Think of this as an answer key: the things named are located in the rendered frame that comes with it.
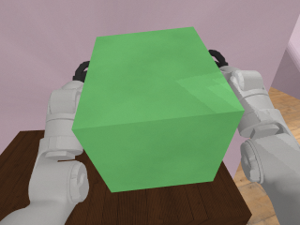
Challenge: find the carton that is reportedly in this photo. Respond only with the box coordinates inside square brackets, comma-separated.
[71, 26, 245, 193]

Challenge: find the right robot forearm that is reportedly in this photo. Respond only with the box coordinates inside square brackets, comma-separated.
[219, 66, 300, 149]

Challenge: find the left robot hand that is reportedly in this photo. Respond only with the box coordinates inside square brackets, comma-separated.
[72, 61, 90, 83]

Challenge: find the right robot hand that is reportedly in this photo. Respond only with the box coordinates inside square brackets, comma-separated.
[209, 50, 229, 68]

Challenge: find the pedestal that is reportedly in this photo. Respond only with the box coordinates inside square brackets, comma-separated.
[0, 129, 252, 225]

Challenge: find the right robot upper arm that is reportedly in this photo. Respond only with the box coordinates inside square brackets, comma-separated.
[240, 133, 300, 225]

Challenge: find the left robot upper arm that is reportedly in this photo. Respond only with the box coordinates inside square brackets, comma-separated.
[0, 160, 89, 225]

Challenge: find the left robot forearm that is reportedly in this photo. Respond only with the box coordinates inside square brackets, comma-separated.
[28, 80, 84, 202]

